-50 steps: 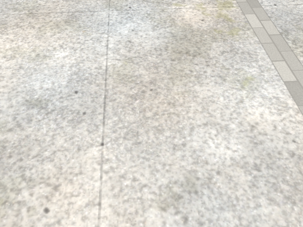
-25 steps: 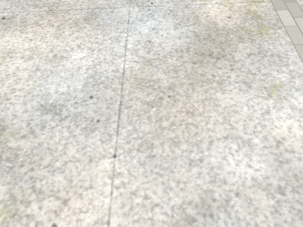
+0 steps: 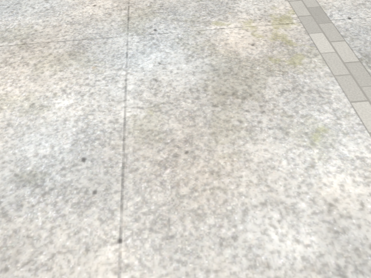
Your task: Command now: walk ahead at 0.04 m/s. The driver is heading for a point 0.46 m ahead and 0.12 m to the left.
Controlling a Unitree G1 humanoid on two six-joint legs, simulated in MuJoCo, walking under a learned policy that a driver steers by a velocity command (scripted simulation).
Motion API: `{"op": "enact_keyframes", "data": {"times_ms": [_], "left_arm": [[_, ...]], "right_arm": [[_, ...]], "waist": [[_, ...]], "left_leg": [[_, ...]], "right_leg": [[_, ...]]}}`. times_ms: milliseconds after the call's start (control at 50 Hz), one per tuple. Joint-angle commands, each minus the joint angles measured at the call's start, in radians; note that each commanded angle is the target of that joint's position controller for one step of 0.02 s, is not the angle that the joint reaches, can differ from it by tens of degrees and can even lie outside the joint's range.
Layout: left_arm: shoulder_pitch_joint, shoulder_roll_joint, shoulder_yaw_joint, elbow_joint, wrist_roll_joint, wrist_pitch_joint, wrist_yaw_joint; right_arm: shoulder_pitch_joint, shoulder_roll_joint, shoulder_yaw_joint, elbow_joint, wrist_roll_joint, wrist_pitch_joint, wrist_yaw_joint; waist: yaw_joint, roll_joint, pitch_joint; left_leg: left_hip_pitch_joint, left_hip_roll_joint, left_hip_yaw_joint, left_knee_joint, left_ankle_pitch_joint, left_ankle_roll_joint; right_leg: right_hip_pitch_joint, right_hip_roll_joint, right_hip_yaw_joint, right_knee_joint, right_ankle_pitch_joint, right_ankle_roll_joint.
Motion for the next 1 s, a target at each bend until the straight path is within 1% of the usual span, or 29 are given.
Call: {"op": "enact_keyframes", "data": {"times_ms": [20, 80, 120, 200, 220, 260, 300, 360, 400, 440, 460, 480, 500, 520, 540, 560, 580, 620, 720, 780, 820, 860, 880, 900, 920, 940, 960, 980, 1000], "left_arm": [[0.033, 0.126, 0.028, -0.012, -0.004, -0.022, 0.003], [0.001, 0.089, 0.019, 0.001, -0.007, -0.053, -0.005], [0.032, 0.094, 0.02, 0.017, -0.015, -0.059, -0.006], [0.051, 0.103, 0.021, 0.038, -0.019, -0.06, -0.005], [0.075, 0.1, 0.021, 0.053, -0.021, -0.057, -0.005], [0.083, 0.125, 0.031, 0.059, -0.032, -0.05, -0.005], [0.104, 0.134, 0.036, 0.055, -0.042, -0.06, -0.007], [0.16, 0.189, 0.059, 0.077, -0.048, -0.096, -0.012], [0.138, 0.169, 0.058, 0.071, -0.044, -0.107, -0.016], [0.057, 0.175, 0.062, 0.045, -0.049, -0.102, -0.022], [-0.011, 0.171, 0.059, 0.016, -0.045, -0.101, -0.022], [-0.067, 0.119, 0.044, -0.03, -0.037, -0.112, -0.023], [-0.085, 0.086, 0.033, -0.058, -0.024, -0.134, -0.021], [-0.086, 0.104, 0.036, -0.063, -0.044, -0.155, -0.033], [-0.093, 0.113, 0.034, -0.068, -0.057, -0.171, -0.045], [-0.11, 0.121, 0.037, -0.072, -0.054, -0.18, -0.049], [-0.124, 0.136, 0.045, -0.076, -0.039, -0.182, -0.05], [-0.131, 0.118, 0.047, -0.089, -0.029, -0.172, -0.054], [-0.343, 0.061, 0.019, -0.176, -0.033, -0.158, -0.058], [-0.379, 0.095, 0.024, -0.215, -0.047, -0.153, -0.061], [-0.359, 0.13, 0.035, -0.219, -0.039, -0.153, -0.058], [-0.246, 0.168, 0.053, -0.191, -0.024, -0.161, -0.054], [-0.129, 0.188, 0.063, -0.16, -0.014, -0.165, -0.052], [0.014, 0.231, 0.068, -0.139, 0.01, -0.167, -0.048], [0.064, 0.272, 0.068, -0.124, 0.024, -0.158, -0.057], [0.083, 0.223, 0.063, -0.116, -0.003, -0.148, -0.072], [-0.017, 0.164, 0.049, -0.138, -0.024, -0.142, -0.073], [-0.099, 0.121, 0.032, -0.143, -0.025, -0.135, -0.072], [-0.14, 0.091, 0.017, -0.137, -0.015, -0.133, -0.075]], "right_arm": [[-0.021, -0.109, -0.022, -0.046, -0.002, -0.003, -0.016], [0.022, -0.1, -0.022, -0.014, -0.005, 0.003, -0.024], [0.017, -0.097, -0.021, 0.001, 0.0, 0.001, -0.021], [0.006, -0.095, -0.02, 0.026, 0.007, -0.003, -0.017], [0.023, -0.09, -0.019, 0.042, 0.01, -0.001, -0.018], [0.027, -0.104, -0.026, 0.055, 0.022, 0.005, -0.02], [0.003, -0.098, -0.027, 0.047, 0.027, -0.01, -0.017], [-0.044, -0.065, -0.02, 0.022, 0.038, -0.057, 0.005], [-0.05, -0.075, -0.023, 0.014, 0.043, -0.069, 0.019], [0.055, -0.087, -0.033, 0.054, 0.048, -0.062, 0.024], [0.16, -0.122, -0.052, 0.094, 0.045, -0.055, 0.023], [0.277, -0.218, -0.085, 0.122, 0.048, -0.055, 0.02], [0.371, -0.263, -0.093, 0.128, 0.045, -0.06, 0.029], [0.338, -0.199, -0.069, 0.119, 0.03, -0.07, 0.029], [0.298, -0.161, -0.061, 0.099, 0.025, -0.079, 0.029], [0.273, -0.146, -0.055, 0.083, 0.024, -0.083, 0.029], [0.251, -0.128, -0.047, 0.069, 0.028, -0.079, 0.027], [0.251, -0.112, -0.039, 0.055, 0.032, -0.064, 0.012], [0.265, -0.177, -0.056, 0.022, 0.024, -0.046, -0.028], [0.295, -0.178, -0.064, 0.027, 0.038, -0.051, -0.028], [0.291, -0.174, -0.07, 0.032, 0.04, -0.045, -0.034], [0.284, -0.171, -0.077, 0.024, 0.027, -0.033, -0.038], [0.263, -0.158, -0.072, 0.007, 0.021, -0.028, -0.036], [0.236, -0.125, -0.059, -0.033, 0.003, -0.027, -0.033], [0.438, -0.001, -0.027, -0.01, 0.0, -0.033, -0.027], [0.523, -0.09, -0.038, 0.021, 0.032, -0.033, -0.021], [0.402, -0.158, -0.057, 0.01, 0.046, -0.025, -0.023], [0.296, -0.173, -0.061, -0.016, 0.042, -0.015, -0.029], [0.244, -0.168, -0.067, -0.025, 0.031, -0.003, -0.036]], "waist": [[-0.011, -0.136, 0.062], [-0.029, -0.119, 0.027], [-0.011, -0.055, 0.008], [0.004, -0.018, -0.042], [0.008, -0.015, -0.069], [0.01, -0.03, -0.016], [0.025, -0.046, 0.077], [0.038, -0.162, 0.122], [0.022, -0.144, 0.105], [-0.039, -0.123, 0.065], [-0.091, -0.08, 0.039], [-0.124, 0.14, 0.019], [-0.156, 0.308, -0.026], [-0.115, 0.206, -0.014], [-0.091, 0.136, -0.002], [-0.074, 0.063, 0.003], [-0.056, 0.017, 0.013], [-0.031, 0.044, 0.013], [-0.063, 0.083, 0.081], [-0.064, 0.112, 0.082], [-0.043, 0.116, 0.072], [0.007, 0.13, -0.021], [0.066, 0.125, -0.101], [0.117, 0.057, -0.24], [0.034, -0.272, -0.413], [0.033, -0.275, -0.5], [0.04, -0.149, -0.322], [0.03, -0.046, -0.2], [0.012, -0.007, -0.13]], "left_leg": [[0.035, 0.078, -0.094, -0.102, -0.23, -0.023], [0.1, 0.082, -0.085, -0.065, -0.11, -0.004], [0.076, 0.088, -0.091, -0.069, -0.08, 0.008], [0.106, 0.09, -0.085, -0.041, 0.081, 0.004], [0.119, 0.075, -0.068, -0.028, 0.006, 0.007], [0.055, 0.044, -0.042, 0.015, -0.292, 0.021], [-0.073, 0.045, -0.054, 0.056, -0.413, 0.036], [-0.251, 0.053, -0.024, 0.226, -0.246, 0.049], [-0.243, 0.079, -0.039, 0.207, -0.259, 0.072], [-0.001, 0.052, -0.01, 0.079, -0.184, 0.086], [0.171, 0.042, -0.047, 0.032, -0.156, 0.106], [0.323, 0.181, -0.359, -0.106, -0.188, 0.191], [0.532, 0.351, -0.75, -0.242, -0.1, 0.303], [0.579, 0.385, -0.753, -0.228, -0.031, 0.303], [0.571, 0.358, -0.669, -0.206, 0.026, 0.281], [0.558, 0.333, -0.595, -0.204, 0.084, 0.257], [0.521, 0.313, -0.522, -0.214, 0.181, 0.232], [0.439, 0.269, -0.429, -0.243, 0.275, 0.206], [0.172, 0.173, -0.307, -0.3, 0.211, 0.157], [0.135, 0.203, -0.354, -0.302, 0.155, 0.132], [0.214, 0.213, -0.349, -0.234, 0.283, 0.1], [0.293, 0.191, -0.33, -0.063, 0.576, 0.061], [0.287, 0.148, -0.306, 0.089, 0.645, 0.027], [0.133, 0.093, -0.297, 0.334, 0.437, -0.002], [-0.14, -0.082, -0.252, 0.717, -0.463, -0.058], [-0.215, -0.057, -0.307, 0.889, -0.529, -0.063], [-0.266, -0.001, -0.279, 0.91, -0.457, -0.069], [-0.262, 0.043, -0.225, 0.856, -0.383, -0.078], [-0.224, 0.074, -0.21, 0.798, -0.348, -0.085]], "right_leg": [[-0.093, -0.032, 0.062, -0.243, -0.284, -0.068], [-0.067, -0.021, 0.048, -0.232, -0.148, -0.03], [0.002, -0.012, 0.032, -0.196, -0.032, -0.029], [0.074, -0.005, 0.016, -0.153, 0.152, -0.04], [0.091, 0.004, 0.007, -0.157, 0.075, -0.047], [0.053, 0.004, 0.028, -0.171, -0.218, -0.091], [0.038, -0.056, 0.123, -0.226, -0.401, -0.147], [0.183, -0.255, 0.363, -0.326, -0.342, -0.248], [0.22, -0.28, 0.321, -0.299, -0.154, -0.236], [0.112, -0.209, 0.16, -0.248, -0.082, -0.169], [0.007, -0.129, 0.045, -0.146, 0.025, -0.121], [-0.162, 0.019, -0.131, 0.187, 0.148, -0.033], [-0.418, 0.117, -0.083, 0.476, -0.184, 0.009], [-0.549, 0.074, 0.015, 0.62, -0.265, -0.014], [-0.591, 0.037, 0.035, 0.66, -0.201, -0.04], [-0.611, 0.013, 0.031, 0.637, -0.129, -0.052], [-0.591, -0.012, 0.024, 0.57, -0.061, -0.052], [-0.505, -0.022, 0.004, 0.449, 0.01, -0.03], [-0.286, 0.065, -0.062, 0.018, 0.263, 0.02], [-0.164, 0.072, -0.021, -0.08, 0.368, 0.017], [-0.138, 0.075, -0.006, -0.126, 0.375, -0.005], [-0.005, 0.104, -0.027, -0.126, 0.347, -0.047], [0.138, 0.088, -0.035, -0.147, 0.423, -0.079], [0.408, -0.061, 0.09, -0.066, 0.664, -0.144], [0.728, -0.352, 0.433, -0.024, 0.995, -0.33], [0.714, -0.397, 0.632, -0.126, 0.737, -0.38], [0.546, -0.336, 0.496, -0.175, 0.586, -0.333], [0.38, -0.273, 0.359, -0.206, 0.545, -0.287], [0.242, -0.229, 0.277, -0.237, 0.578, -0.27]]}}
